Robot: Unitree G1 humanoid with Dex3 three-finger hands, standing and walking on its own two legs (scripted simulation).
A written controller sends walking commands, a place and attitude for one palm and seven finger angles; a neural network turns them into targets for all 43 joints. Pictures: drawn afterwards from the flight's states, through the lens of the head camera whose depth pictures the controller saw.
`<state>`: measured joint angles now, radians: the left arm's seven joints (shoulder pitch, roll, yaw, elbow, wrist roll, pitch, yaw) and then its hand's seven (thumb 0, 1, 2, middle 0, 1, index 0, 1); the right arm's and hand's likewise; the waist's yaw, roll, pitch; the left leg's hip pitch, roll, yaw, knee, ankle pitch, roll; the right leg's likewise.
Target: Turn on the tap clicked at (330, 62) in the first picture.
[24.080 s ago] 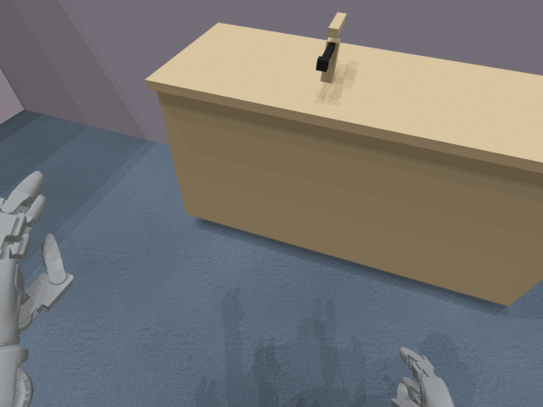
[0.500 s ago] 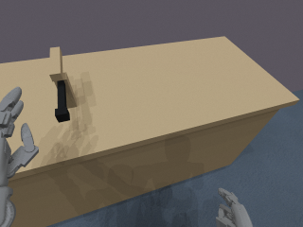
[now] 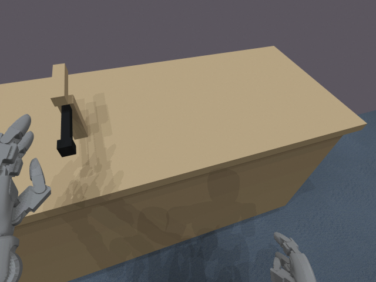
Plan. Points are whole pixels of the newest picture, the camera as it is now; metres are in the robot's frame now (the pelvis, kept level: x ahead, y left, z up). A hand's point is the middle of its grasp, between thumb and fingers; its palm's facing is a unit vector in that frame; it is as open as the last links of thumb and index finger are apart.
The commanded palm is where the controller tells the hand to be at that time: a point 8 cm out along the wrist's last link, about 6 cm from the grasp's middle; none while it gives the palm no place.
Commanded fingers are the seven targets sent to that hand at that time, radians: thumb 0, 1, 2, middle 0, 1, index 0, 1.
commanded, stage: come to a stop and stand still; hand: left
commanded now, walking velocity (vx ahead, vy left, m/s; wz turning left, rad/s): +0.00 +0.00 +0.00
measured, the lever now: (66, 147) +0.34 +0.29 +0.10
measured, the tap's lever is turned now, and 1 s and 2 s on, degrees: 0 0 0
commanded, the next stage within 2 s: look again from close up in 0.84 s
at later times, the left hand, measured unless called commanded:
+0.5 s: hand (44, 179) +0.23 +0.25 +0.16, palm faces +0.41 -0.84 -0.35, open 7.5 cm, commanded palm +0.17 +0.27 +0.18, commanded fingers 0.00 0.90 0.90 -0.20 -0.30 -0.20 -0.30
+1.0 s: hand (39, 179) +0.23 +0.26 +0.16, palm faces +0.39 -0.85 -0.35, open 7.5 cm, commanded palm +0.17 +0.29 +0.18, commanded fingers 0.00 0.90 0.90 -0.20 -0.30 -0.20 -0.30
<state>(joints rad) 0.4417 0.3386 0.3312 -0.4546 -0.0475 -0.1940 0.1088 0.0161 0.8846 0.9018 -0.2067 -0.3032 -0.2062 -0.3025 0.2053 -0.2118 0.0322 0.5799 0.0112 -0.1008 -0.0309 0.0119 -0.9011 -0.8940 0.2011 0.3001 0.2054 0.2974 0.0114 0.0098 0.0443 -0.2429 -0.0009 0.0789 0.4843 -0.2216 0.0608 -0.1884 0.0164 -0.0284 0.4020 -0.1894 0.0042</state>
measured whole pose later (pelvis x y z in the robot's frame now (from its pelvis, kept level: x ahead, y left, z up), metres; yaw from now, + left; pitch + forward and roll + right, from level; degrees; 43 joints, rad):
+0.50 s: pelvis +0.00 +0.00 +0.00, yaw -1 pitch -1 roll -1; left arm 0.35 0.34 0.37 -0.42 -0.03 -0.21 0.10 0.02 0.88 0.90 -0.21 -0.30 -0.21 -0.30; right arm 0.23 -0.21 0.03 0.59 0.01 -0.14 -0.02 0.01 -0.90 -0.89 0.20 0.30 0.21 0.30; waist 0.04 -0.01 0.06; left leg -0.24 0.01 0.09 0.49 -0.23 0.06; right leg -0.20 0.02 -0.01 0.43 -0.20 0.00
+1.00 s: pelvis +0.01 +0.01 +0.00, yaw +0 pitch -1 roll -2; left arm 0.39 0.35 0.34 -0.45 -0.03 -0.19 0.09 0.02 0.88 0.90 -0.21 -0.30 -0.21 -0.30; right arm 0.20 -0.19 0.05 0.56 0.01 -0.10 -0.03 0.01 -0.90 -0.89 0.20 0.30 0.21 0.30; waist 0.04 -0.02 0.04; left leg -0.22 -0.02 0.09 0.45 -0.22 0.07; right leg -0.17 0.00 -0.01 0.39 -0.20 0.02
